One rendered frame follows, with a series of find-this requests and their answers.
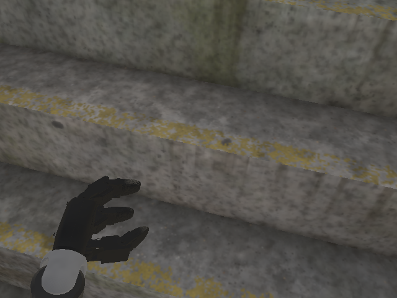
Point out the left robot forearm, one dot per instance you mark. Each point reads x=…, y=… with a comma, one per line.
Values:
x=61, y=275

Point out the robot left hand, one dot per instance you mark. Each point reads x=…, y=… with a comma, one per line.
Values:
x=85, y=215

